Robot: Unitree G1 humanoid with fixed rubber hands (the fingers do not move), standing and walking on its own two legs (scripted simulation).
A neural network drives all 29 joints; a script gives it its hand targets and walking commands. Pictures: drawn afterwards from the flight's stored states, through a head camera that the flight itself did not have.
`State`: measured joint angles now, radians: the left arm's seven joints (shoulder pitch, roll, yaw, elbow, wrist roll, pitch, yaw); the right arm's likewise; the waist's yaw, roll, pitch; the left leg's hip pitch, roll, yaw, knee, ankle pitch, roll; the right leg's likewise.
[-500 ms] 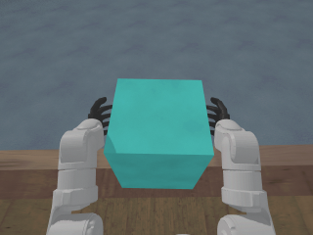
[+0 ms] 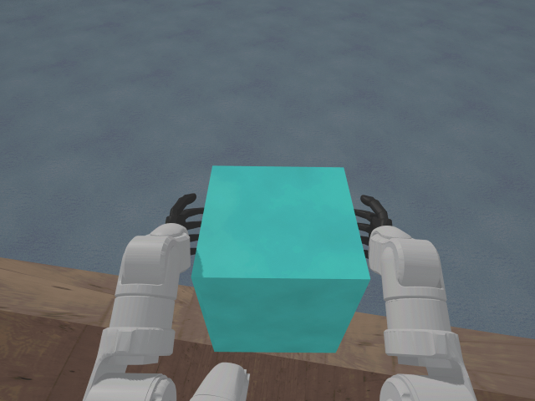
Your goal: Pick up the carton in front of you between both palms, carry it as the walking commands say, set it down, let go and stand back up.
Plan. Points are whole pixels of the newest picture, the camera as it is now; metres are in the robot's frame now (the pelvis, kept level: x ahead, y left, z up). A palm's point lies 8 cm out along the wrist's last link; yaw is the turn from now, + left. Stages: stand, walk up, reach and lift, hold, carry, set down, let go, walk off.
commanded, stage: carry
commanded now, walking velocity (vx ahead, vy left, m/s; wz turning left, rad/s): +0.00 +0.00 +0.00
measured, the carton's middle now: (276, 263) +0.34 +0.03 +0.00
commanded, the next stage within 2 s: none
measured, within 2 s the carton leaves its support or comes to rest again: neither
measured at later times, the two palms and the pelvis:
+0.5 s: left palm (245, 153) +0.72 +0.14 -0.11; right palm (356, 168) +0.70 -0.15 -0.11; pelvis +0.38 +0.03 -0.20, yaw +1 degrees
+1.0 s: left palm (255, 126) +1.14 +0.17 -0.33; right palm (328, 134) +1.15 -0.13 -0.34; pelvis +0.81 +0.00 -0.41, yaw -1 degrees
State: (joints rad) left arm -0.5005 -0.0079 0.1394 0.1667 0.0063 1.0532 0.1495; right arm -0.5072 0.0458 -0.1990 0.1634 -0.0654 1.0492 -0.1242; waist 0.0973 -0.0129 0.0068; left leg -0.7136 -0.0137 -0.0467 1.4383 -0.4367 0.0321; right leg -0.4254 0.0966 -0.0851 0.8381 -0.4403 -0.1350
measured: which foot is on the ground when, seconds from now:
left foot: up 0.00-0.26, down 0.28-0.66, up 0.68-1.00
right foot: down 0.00-0.28, up 0.30-0.64, down 0.66-1.00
